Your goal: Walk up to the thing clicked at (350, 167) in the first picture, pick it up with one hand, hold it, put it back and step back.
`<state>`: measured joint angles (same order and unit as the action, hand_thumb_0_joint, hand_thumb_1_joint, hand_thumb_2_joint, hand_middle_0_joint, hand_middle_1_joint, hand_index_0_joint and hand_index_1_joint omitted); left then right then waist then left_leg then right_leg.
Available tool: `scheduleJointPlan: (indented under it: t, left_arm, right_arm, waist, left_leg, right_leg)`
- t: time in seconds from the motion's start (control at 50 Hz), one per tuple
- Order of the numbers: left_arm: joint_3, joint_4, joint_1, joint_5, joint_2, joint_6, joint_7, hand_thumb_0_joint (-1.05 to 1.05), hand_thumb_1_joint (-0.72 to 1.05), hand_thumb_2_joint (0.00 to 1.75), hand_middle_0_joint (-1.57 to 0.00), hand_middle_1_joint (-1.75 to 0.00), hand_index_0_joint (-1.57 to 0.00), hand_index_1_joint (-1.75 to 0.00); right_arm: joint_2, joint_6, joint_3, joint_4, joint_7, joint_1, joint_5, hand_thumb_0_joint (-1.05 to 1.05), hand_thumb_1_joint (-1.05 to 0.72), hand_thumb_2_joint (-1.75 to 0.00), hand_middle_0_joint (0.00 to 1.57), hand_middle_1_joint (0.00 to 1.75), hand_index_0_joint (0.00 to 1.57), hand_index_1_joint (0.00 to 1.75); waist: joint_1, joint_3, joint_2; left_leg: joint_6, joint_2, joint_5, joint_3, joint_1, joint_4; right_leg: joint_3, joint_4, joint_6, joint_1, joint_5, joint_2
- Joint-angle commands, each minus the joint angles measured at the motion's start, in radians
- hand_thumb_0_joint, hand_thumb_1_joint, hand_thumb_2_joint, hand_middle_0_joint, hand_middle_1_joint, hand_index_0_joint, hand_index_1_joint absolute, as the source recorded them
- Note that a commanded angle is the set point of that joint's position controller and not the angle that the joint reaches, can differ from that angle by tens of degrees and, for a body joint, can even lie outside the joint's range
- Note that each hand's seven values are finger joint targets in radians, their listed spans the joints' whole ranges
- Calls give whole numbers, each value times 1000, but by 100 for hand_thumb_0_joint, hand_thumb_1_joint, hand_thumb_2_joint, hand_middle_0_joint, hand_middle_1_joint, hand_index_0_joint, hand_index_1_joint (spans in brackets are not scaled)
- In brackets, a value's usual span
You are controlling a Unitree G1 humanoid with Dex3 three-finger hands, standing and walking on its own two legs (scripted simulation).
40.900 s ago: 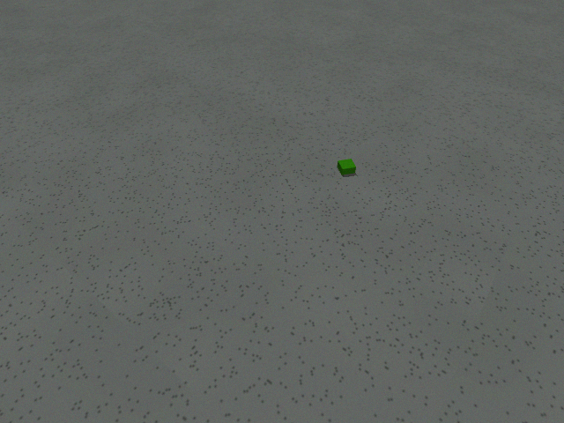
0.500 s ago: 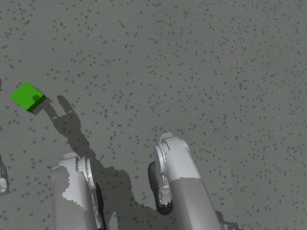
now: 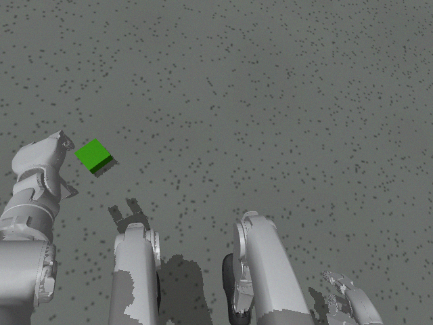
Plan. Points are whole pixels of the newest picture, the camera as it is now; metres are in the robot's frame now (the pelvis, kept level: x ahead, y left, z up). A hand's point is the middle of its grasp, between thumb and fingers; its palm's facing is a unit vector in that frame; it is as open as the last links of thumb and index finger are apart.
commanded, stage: approach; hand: left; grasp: from above
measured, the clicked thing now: (94, 156) +0.56 +0.29 -0.44
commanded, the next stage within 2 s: go down in 0.12 s
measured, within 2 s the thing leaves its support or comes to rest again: neither
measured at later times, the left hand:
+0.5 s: hand (75, 132) +0.57 +0.29 -0.28, palm faces -0.17 -0.28 -0.95, open 13.6 cm
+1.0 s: hand (95, 152) +0.53 +0.25 -0.32, palm faces -0.36 -0.21 -0.91, open 13.5 cm
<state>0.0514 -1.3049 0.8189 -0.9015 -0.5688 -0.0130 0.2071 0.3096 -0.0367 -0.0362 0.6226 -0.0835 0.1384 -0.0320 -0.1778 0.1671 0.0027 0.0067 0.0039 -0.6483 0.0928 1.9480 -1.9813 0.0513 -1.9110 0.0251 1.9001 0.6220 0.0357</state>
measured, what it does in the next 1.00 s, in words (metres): lowers itself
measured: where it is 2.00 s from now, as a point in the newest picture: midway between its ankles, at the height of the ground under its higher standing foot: (194, 311)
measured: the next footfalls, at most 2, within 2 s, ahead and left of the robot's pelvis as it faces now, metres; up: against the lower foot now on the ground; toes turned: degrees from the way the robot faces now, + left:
none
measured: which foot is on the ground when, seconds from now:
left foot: down 0.00-1.00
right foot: down 0.00-1.00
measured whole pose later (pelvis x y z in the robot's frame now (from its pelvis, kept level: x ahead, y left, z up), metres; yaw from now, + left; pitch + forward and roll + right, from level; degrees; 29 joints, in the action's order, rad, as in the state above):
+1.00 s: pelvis +0.00 +0.00 -0.14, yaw -6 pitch +32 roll -10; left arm 0.18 -1.48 1.12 -1.12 -0.81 0.10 0.38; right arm 0.33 -0.06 -0.15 0.67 -0.21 0.22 -0.12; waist -0.36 -0.05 -0.06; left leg 0.01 0.01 -0.71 0.17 2.33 -2.47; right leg 0.08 -2.33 0.04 2.26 0.64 0.00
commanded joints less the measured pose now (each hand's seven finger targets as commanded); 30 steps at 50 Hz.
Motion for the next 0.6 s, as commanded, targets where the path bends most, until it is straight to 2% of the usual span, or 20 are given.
scheduleJointPlan:
  t: [0.0,0.04,0.12,0.16,0.2,0.22,0.28,0.3,0.32,0.34,0.36,0.38,0.42,0.44,0.46,0.5,0.52,0.54,0.56,0.58]
  left_arm:
    - [49,22,450,-140,-256,-21,205,0,-26,73,-26,-87,-28,-85]
    - [52,-80,497,-176,-252,-7,281,0,-27,73,-26,-93,-29,-89]
    - [127,-203,664,-208,-383,43,412,0,-27,72,-27,-94,-30,-90]
    - [155,-271,737,-213,-434,74,459,0,-29,72,-25,-95,-28,-92]
    - [175,-326,789,-216,-474,107,482,0,-45,86,-14,-107,-16,-105]
    - [187,-328,832,-205,-502,119,489,0,-38,80,-18,-99,-21,-97]
    - [209,-312,908,-179,-578,156,490,0,-51,92,-7,-110,-9,-107]
    - [231,-304,919,-174,-620,173,490,0,-47,87,-13,-103,-14,-101]
    - [229,-266,931,-168,-633,186,476,0,-55,95,-7,-111,-8,-109]
    - [240,-259,940,-161,-652,201,467,0,-50,89,-11,-104,-13,-102]
    - [244,-259,944,-158,-672,217,454,0,-49,96,-11,-99,-12,-98]
    - [244,-239,936,-158,-679,233,434,0,-41,88,-15,-91,-15,-90]
    - [262,-173,976,-155,-717,255,395,0,-41,80,-14,-91,-14,-90]
    - [263,-221,930,-153,-723,269,369,0,-49,88,-7,-99,-9,-98]
    - [261,-222,928,-154,-730,280,343,0,-50,90,-9,-104,-11,-102]
    - [223,-310,796,-162,-683,313,279,0,-54,92,-7,-115,-10,-112]
    - [204,-319,753,-164,-663,325,250,0,-50,89,-9,-107,-11,-104]
    - [178,-354,708,-159,-638,338,223,0,-48,87,-8,-110,-12,-106]
    - [162,-354,681,-158,-624,347,200,0,-54,92,-7,-115,-10,-112]
    - [147,-327,680,-153,-617,355,179,0,-48,86,-8,-113,-12,-108]
  right_arm:
    - [175,-26,61,37,-10,188,-35,0,-88,-89,20,30,20,30]
    - [184,-44,52,70,-20,204,-56,0,-89,-89,20,30,20,30]
    - [209,-75,38,115,-38,230,-93,0,-89,-89,20,30,20,30]
    - [217,-92,29,134,-46,233,-111,0,-90,-90,20,30,20,30]
    - [223,-111,25,155,-54,234,-128,0,-91,-90,20,30,20,30]
    - [219,-118,17,155,-57,230,-133,0,-90,-90,20,30,20,30]
    - [222,-132,-4,160,-71,236,-149,0,-91,-90,20,30,20,30]
    - [235,-136,-5,160,-75,237,-145,0,-90,-90,20,30,20,30]
    - [228,-137,-14,157,-81,248,-147,0,-91,-90,20,30,20,30]
    - [236,-135,-20,159,-88,262,-147,0,-91,-90,20,30,20,30]
    - [238,-133,-24,166,-93,271,-142,0,-91,-90,20,30,20,30]
    - [243,-131,-28,167,-100,282,-138,0,-90,-90,20,30,20,30]
    - [260,-123,-31,178,-109,327,-124,0,-90,-90,20,30,20,30]
    - [264,-117,-35,179,-114,336,-117,0,-92,-90,20,30,20,30]
    - [268,-112,-40,185,-118,349,-111,0,-90,-90,20,30,20,30]
    - [261,-100,-56,176,-124,355,-100,0,-91,-90,20,30,20,30]
    - [266,-97,-61,169,-128,362,-97,0,-90,-90,20,30,20,30]
    - [263,-90,-71,158,-133,366,-95,0,-90,-90,20,30,20,30]
    - [268,-85,-78,147,-136,373,-92,0,-91,-90,20,30,20,30]
    - [277,-77,-78,134,-140,380,-87,0,-90,-89,20,30,20,30]
  waist:
    - [-51,524,255]
    - [-76,539,234]
    - [-89,622,252]
    - [-115,618,276]
    - [-131,592,305]
    - [-138,603,324]
    - [-160,662,351]
    - [-157,681,362]
    - [-167,708,395]
    - [-169,731,408]
    - [-174,734,412]
    - [-186,732,411]
    - [-203,729,437]
    - [-196,689,431]
    - [-208,656,436]
    - [-190,589,394]
    - [-185,566,410]
    - [-179,540,389]
    - [-178,523,383]
    - [-182,506,384]
  left_leg:
    - [-17,-17,147,-57,-358,130]
    - [-19,-15,144,-57,-335,89]
    - [-24,-12,135,-80,-278,5]
    - [-24,-6,103,-88,-244,-24]
    - [-24,-1,49,-89,-231,-44]
    - [-24,0,26,-89,-222,-52]
    - [-28,7,18,-85,-206,-105]
    - [-31,7,33,-81,-218,-124]
    - [-29,12,58,-73,-238,-133]
    - [-28,18,91,-70,-252,-146]
    - [-28,21,116,-63,-246,-160]
    - [-32,21,147,-58,-244,-178]
    - [-27,26,234,-47,-246,-193]
    - [-25,28,259,-43,-230,-194]
    - [-26,29,279,-35,-217,-197]
    - [-28,27,333,-30,-172,-202]
    - [-23,26,367,-26,-184,-200]
    - [-23,27,385,-21,-158,-201]
    - [-20,27,411,-10,-173,-194]
    - [-21,27,420,-6,-177,-188]
  right_leg:
    - [37,90,-56,-119,-171,-37]
    - [48,55,-50,-82,-176,-39]
    - [41,5,-42,-72,-168,-35]
    - [37,-16,-38,-70,-139,-32]
    - [38,-38,-40,-25,-87,-29]
    - [38,-41,-39,-29,-69,-31]
    - [40,-61,-36,-71,-56,-36]
    - [42,-77,-35,-60,-71,-33]
    - [47,-96,-38,-74,-90,-35]
    - [52,-114,-40,-87,-119,-38]
    - [60,-131,-42,-83,-144,-43]
    - [67,-144,-42,-84,-171,-48]
    - [82,-173,-46,-84,-241,-56]
    - [90,-184,-48,-72,-254,-62]
    - [96,-189,-50,-62,-267,-65]
    - [105,-199,-49,-82,-307,-76]
    - [109,-212,-52,-65,-317,-76]
    - [115,-214,-52,-78,-333,-82]
    - [122,-219,-54,-59,-338,-83]
    - [123,-218,-55,-54,-337,-86]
